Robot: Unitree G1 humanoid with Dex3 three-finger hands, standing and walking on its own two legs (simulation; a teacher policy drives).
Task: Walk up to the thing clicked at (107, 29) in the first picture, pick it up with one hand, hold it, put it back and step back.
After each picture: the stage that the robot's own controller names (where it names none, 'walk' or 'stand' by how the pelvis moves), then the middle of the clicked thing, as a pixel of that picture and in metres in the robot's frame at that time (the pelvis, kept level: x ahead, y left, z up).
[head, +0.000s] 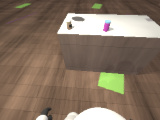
stand; (106, 26) +1.01 -0.16 +0.05
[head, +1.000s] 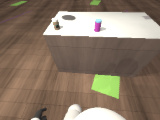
walk; (97, 25) +0.90 -0.01 +0.08
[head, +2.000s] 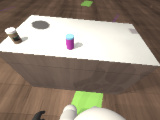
walk; (70, 42) +0.57 +0.20 +0.08
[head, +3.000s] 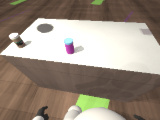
stand; (69, 46) +0.51 +0.19 +0.09
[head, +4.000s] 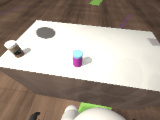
stand; (77, 59) +0.40 +0.11 +0.07
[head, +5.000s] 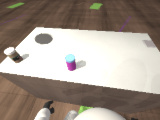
stand; (71, 62) +0.39 +0.15 +0.06
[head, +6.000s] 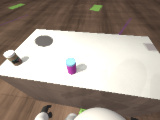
stand; (71, 66) +0.37 +0.15 +0.05
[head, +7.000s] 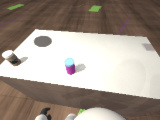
stand; (70, 66) +0.37 +0.16 +0.05
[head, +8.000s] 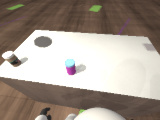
stand; (70, 67) +0.36 +0.16 +0.05
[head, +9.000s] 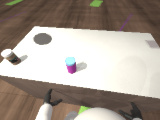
rise first; (71, 65) +0.36 +0.15 +0.05
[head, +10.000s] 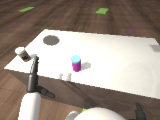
rise first; (76, 64) +0.39 +0.14 +0.05
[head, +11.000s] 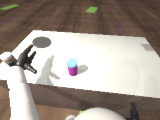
go down; (72, 68) +0.36 +0.13 +0.06
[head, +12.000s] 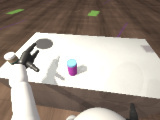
go down; (72, 67) +0.37 +0.14 +0.06
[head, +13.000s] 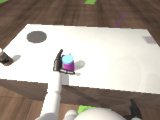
close; (68, 64) +0.36 +0.15 +0.08
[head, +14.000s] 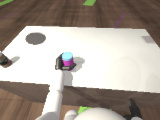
lift; (68, 61) +0.38 +0.15 +0.09
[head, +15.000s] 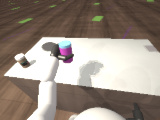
lift; (66, 52) +0.35 +0.16 +0.23
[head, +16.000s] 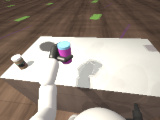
hold; (65, 53) +0.34 +0.16 +0.23
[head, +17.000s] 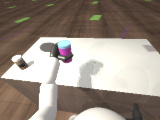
hold; (65, 52) +0.35 +0.16 +0.24
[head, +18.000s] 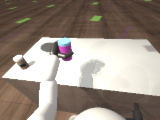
hold; (65, 50) +0.35 +0.16 +0.25
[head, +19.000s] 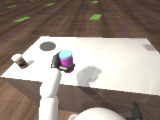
crouch; (67, 62) +0.30 +0.15 +0.20
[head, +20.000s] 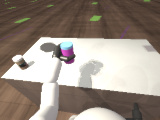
crouch; (68, 53) +0.35 +0.15 +0.23
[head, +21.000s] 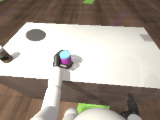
lower; (66, 60) +0.39 +0.16 +0.08
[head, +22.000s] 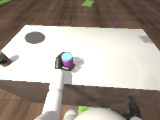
lower; (68, 62) +0.38 +0.15 +0.09
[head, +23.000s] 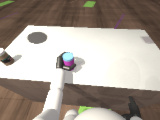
lower; (69, 62) +0.38 +0.15 +0.09
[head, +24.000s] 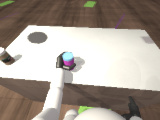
lower; (69, 61) +0.38 +0.15 +0.09
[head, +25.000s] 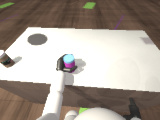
open; (69, 63) +0.37 +0.14 +0.08
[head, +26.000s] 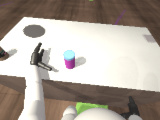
rise; (69, 60) +0.38 +0.14 +0.09
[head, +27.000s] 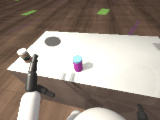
sink last; (77, 64) +0.39 +0.14 +0.07
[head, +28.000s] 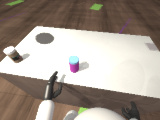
stand; (74, 64) +0.37 +0.14 +0.06
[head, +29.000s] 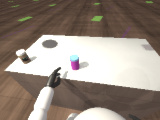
walk; (74, 62) +0.43 +0.13 +0.07
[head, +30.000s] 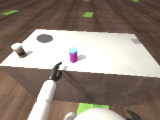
stand; (73, 55) +0.50 +0.13 +0.06
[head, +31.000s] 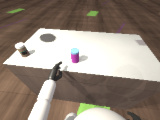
stand; (75, 56) +0.49 +0.13 +0.06
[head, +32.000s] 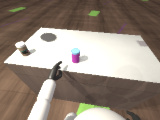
stand; (75, 56) +0.49 +0.13 +0.06
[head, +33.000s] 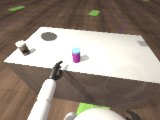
stand; (76, 55) +0.49 +0.12 +0.06
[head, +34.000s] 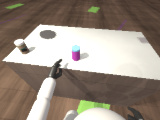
walk; (75, 53) +0.50 +0.12 +0.06
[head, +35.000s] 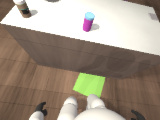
walk; (88, 22) +0.66 +0.08 +0.07
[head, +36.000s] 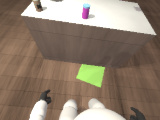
walk; (85, 11) +0.92 +0.09 +0.07
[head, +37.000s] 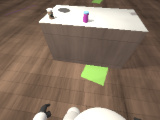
stand; (85, 17) +1.10 +0.12 +0.07
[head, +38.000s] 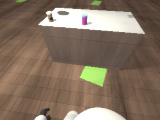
stand; (84, 19) +1.10 +0.11 +0.05
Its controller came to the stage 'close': yes
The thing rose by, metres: 0.21
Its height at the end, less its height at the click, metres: +0.00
